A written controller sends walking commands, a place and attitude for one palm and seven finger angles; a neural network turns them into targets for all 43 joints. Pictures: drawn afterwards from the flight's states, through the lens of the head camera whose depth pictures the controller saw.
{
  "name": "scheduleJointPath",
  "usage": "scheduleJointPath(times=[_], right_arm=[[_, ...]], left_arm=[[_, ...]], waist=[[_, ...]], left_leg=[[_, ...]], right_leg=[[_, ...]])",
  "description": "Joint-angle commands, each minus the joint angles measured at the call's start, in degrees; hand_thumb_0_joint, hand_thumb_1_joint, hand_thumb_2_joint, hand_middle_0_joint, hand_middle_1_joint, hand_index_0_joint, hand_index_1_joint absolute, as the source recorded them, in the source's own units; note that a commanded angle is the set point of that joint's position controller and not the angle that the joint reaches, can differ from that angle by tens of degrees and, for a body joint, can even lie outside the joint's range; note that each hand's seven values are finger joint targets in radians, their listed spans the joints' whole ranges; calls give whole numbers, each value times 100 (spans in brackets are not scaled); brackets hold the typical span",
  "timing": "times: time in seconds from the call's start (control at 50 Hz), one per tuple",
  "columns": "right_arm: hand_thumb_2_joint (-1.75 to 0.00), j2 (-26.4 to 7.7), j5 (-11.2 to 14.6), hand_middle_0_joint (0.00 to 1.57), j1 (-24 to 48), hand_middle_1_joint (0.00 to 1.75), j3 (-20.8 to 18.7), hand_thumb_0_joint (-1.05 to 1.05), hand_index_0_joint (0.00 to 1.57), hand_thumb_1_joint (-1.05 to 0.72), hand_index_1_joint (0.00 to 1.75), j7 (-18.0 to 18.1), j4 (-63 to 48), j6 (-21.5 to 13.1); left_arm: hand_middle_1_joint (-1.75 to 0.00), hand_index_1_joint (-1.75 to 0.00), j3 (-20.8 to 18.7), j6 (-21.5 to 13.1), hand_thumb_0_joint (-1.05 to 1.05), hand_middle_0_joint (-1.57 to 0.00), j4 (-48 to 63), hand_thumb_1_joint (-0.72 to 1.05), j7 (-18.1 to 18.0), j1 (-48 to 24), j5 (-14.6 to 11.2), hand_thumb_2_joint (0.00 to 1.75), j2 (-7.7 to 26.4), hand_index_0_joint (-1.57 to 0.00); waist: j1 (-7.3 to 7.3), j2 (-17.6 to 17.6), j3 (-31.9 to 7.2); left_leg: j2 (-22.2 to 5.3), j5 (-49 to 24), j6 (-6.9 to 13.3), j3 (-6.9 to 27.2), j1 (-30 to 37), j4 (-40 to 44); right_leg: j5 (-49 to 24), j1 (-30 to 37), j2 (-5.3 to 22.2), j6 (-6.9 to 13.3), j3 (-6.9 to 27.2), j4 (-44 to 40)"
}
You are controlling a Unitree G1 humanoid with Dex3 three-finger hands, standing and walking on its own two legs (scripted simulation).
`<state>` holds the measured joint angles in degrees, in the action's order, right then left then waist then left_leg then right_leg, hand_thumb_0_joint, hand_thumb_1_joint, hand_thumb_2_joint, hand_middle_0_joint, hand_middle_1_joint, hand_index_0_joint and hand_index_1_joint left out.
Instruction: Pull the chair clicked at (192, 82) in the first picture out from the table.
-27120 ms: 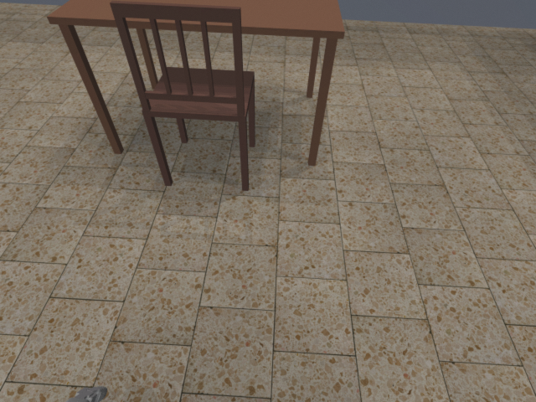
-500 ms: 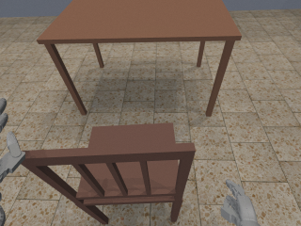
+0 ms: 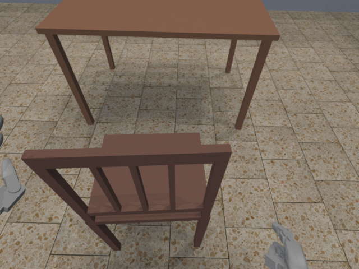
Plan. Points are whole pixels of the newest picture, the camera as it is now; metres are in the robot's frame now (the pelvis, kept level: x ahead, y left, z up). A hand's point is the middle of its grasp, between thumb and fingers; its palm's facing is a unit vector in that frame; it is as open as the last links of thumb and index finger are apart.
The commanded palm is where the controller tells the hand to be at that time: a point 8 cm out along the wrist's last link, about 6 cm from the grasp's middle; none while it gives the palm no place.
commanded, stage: step back with the hand held close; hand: left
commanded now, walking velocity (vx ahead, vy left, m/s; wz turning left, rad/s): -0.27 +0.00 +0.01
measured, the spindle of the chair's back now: (140, 189) +0.32 +0.14 -0.08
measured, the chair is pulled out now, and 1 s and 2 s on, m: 0.60 0.60 0.60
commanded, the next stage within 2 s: stop stepping back and stand still in 1.28 s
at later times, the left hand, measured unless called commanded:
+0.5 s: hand (7, 200) +0.18 +0.27 +0.17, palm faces +0.44 -0.73 -0.52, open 7.4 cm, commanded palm +0.11 +0.30 +0.18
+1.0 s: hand out of the picture +0.15 +0.27 +0.18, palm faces +0.45 -0.75 -0.49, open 7.4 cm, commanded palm +0.09 +0.30 +0.18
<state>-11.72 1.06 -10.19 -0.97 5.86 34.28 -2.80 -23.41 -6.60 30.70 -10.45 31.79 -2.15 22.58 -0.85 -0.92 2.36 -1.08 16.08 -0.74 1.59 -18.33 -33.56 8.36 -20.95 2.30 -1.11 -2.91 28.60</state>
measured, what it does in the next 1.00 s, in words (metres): lifts its right foot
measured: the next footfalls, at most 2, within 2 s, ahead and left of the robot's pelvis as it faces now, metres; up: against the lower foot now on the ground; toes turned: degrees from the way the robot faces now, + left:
right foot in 1.08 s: -0.07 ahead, -0.17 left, +0.00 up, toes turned -3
left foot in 1.32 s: -0.08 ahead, +0.08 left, +0.00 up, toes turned -1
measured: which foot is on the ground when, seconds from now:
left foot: down 0.00-1.00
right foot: down 0.00-0.84, up 0.86-1.00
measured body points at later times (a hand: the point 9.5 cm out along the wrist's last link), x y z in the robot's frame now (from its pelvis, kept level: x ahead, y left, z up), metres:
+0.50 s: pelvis -0.02 +0.00 -0.01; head +0.02 +0.02 +0.44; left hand +0.15 +0.31 +0.20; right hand +0.14 -0.24 -0.09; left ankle +0.02 +0.13 -0.73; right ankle +0.07 -0.14 -0.73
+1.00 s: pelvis -0.05 +0.00 +0.00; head +0.00 +0.03 +0.45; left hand +0.12 +0.31 +0.20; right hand +0.12 -0.23 -0.08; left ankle -0.01 +0.12 -0.73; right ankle -0.06 -0.15 -0.70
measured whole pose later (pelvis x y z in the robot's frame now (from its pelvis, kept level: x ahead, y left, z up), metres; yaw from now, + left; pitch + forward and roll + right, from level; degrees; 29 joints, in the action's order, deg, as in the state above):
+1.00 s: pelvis -0.05 +0.00 +0.00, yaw +1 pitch +3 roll -3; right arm -8.9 -1.1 -10.7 -2.0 3.6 37.6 -9.2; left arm -28.5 -13.9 34.6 -9.4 32.7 -2.0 25.1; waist -0.5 1.0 2.3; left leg -3.4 13.1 -0.5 2.4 -23.0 -32.8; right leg 21.7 -21.5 -0.2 0.2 -1.9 41.1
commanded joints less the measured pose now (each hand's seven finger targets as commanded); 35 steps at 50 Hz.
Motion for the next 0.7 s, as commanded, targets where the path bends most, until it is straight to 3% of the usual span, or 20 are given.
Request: scheduleJointPath(times=[0.0,0.06,0.14,0.18,0.24,0.34,0.36,0.38,0.42,0.48,0.54,0.58,0.6,0.62,0.66,0.68], right_arm=[[-90,-715,15,20,491,30,-218,0,20,-90,30,82,-924,-360],[-90,-737,61,20,486,30,-242,0,20,-90,30,87,-906,-425],[-90,-757,23,20,376,30,-251,0,20,-90,30,41,-920,-532],[-90,-751,26,20,365,30,-249,0,20,-90,30,32,-899,-560],[-90,-744,-13,20,326,30,-277,0,20,-90,30,5,-853,-577],[-90,-737,-54,20,329,30,-294,0,20,-90,30,-32,-723,-547],[-90,-746,-41,20,399,30,-317,0,20,-90,30,-12,-660,-534],[-90,-729,-49,20,362,30,-295,0,20,-90,30,-20,-688,-532],[-90,-750,-61,20,437,30,-301,0,20,-90,30,-6,-711,-557],[-90,-758,-22,20,460,30,-320,0,20,-90,30,30,-745,-627],[-90,-727,-28,20,410,30,-367,0,20,-90,30,26,-704,-752],[-90,-685,-42,20,345,30,-364,0,20,-90,30,8,-624,-779],[-90,-683,-51,20,321,30,-389,0,20,-90,30,-12,-597,-783],[-90,-671,-57,20,240,30,-406,0,20,-90,30,-31,-589,-790],[-90,-637,-95,20,110,30,-460,0,20,-90,30,-67,-429,-713],[-90,-586,-115,20,134,30,-420,0,20,-90,30,-106,-426,-658]], left_arm=[[-30,-30,-953,-438,0,-20,1171,90,-186,-145,44,90,1211,-20],[-30,-30,-965,-454,0,-20,958,90,-190,-126,60,90,1154,-20],[-30,-30,-887,-526,0,-20,1105,90,-168,-165,82,90,1089,-20],[-30,-30,-853,-557,0,-20,1172,90,-168,-216,90,90,1056,-20],[-30,-30,-935,-606,0,-20,1204,90,-174,-308,105,90,1161,-20],[-30,-30,-1048,-681,0,-20,1301,90,-195,-173,56,90,1272,-20],[-30,-30,-1168,-678,0,-20,1226,90,-224,-63,49,90,1376,-20],[-30,-30,-1100,-711,0,-20,1335,90,-215,-12,48,90,1266,-20],[-30,-30,-1188,-770,0,-20,1357,90,-215,-7,84,90,1294,-20],[-30,-30,-1227,-835,0,-20,1335,90,-195,57,129,90,1185,-20],[-30,-30,-1228,-937,0,-20,1449,90,-115,-48,126,90,1166,-20],[-30,-30,-1175,-930,0,-20,1426,90,-96,-80,66,90,1115,-20],[-30,-30,-1190,-946,0,-20,1419,90,-91,-166,69,90,1157,-20],[-30,-30,-1110,-964,0,-20,1433,90,-72,-241,65,90,1136,-20],[-30,-30,-1227,-931,0,-20,1332,90,-124,-263,43,90,1382,-20],[-30,-30,-1080,-906,0,-20,1355,90,-129,-271,20,90,1296,-20]], waist=[[31,-351,-594],[38,-590,-502],[20,-382,-598],[33,-534,-542],[30,-103,-502],[45,196,-805],[46,18,-836],[58,-105,-939],[52,-360,-856],[57,-979,-940],[43,-862,-1010],[59,-725,-1039],[71,-491,-1033],[96,-89,-1041],[137,767,-1096],[137,1027,-1189]], left_leg=[[-507,1197,319,568,-914,1133],[-644,1488,393,653,-1444,1361],[-610,1265,377,625,-1523,1153],[-611,1500,387,577,-1691,1134],[-429,1461,320,472,-1539,716],[-274,1065,231,413,-874,250],[-323,1073,246,456,-830,336],[-374,1042,265,496,-874,470],[-570,1139,343,674,-1331,856],[-1004,1087,551,988,-2219,1382],[-1064,371,557,926,-2252,1048],[-934,85,483,732,-1970,701],[-768,240,416,606,-1886,386],[-443,602,288,430,-1649,-35],[88,1142,56,70,-813,-1027],[176,1076,11,19,-420,-1517]], right_leg=[[1256,834,439,154,587,-531],[1070,1244,305,82,472,-200],[651,1308,336,103,520,-83],[768,1323,374,119,564,-23],[919,909,534,222,823,-344],[1127,377,824,417,958,-777],[1118,381,811,422,935,-756],[1049,492,731,373,816,-626],[939,782,494,236,605,-264],[30,1748,108,61,251,873],[-621,1833,120,92,285,1232],[-728,1584,278,179,425,1079],[-887,1402,428,266,638,851],[-843,1042,673,423,994,388],[-202,189,1430,828,1808,-925],[315,-65,1751,987,1860,-1269]])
